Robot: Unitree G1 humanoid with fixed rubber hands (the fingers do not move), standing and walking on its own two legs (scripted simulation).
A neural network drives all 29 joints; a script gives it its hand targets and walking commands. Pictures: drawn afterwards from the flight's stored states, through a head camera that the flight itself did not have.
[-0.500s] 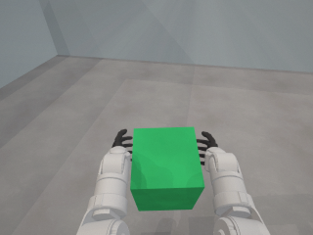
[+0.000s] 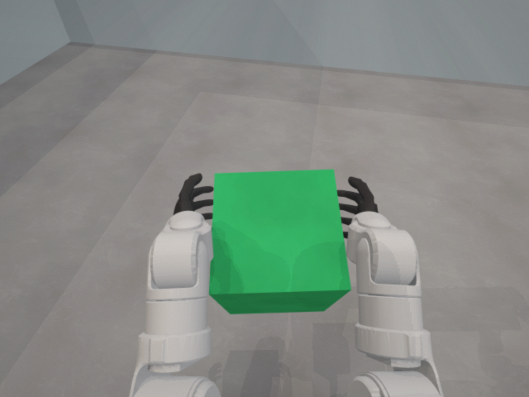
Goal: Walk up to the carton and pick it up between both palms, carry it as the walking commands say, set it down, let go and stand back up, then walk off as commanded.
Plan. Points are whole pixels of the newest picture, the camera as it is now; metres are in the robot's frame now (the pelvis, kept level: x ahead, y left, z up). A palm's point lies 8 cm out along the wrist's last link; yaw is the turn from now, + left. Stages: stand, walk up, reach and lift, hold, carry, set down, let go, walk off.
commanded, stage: carry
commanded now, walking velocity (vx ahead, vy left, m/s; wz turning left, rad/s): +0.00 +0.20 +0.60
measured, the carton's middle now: (275, 250) +0.34 -0.01 +0.03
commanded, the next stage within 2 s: none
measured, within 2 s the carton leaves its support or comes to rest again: neither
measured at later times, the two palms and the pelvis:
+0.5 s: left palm (68, 265) +0.27 +0.27 +0.10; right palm (252, 233) +0.31 +0.03 +0.11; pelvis -0.01 +0.09 -0.01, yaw +10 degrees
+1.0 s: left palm out of the picture +0.15 +0.44 +0.12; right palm (111, 271) +0.26 +0.21 +0.11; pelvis -0.07 +0.19 -0.01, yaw +27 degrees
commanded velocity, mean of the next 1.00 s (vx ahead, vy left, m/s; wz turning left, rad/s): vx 0.00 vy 0.18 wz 0.55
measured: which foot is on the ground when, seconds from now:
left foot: down 0.00-0.02, up 0.04-0.28, down 0.30-0.72, up 0.74-0.94, down 0.96-1.00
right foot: up 0.00-0.02, down 0.04-0.30, up 0.32-0.70, down 0.72-0.96, up 0.98-1.00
